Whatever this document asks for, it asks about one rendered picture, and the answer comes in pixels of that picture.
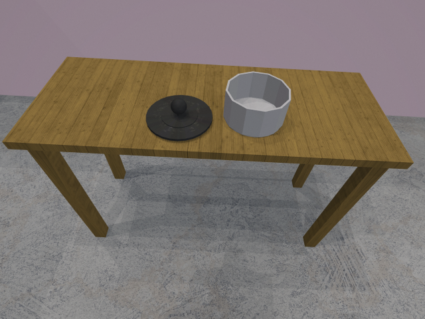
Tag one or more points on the table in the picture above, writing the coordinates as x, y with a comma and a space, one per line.
99, 106

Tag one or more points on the knob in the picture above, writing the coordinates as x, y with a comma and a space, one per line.
178, 106

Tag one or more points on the pot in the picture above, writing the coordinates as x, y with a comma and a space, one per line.
256, 103

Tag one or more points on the lid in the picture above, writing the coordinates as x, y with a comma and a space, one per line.
164, 123

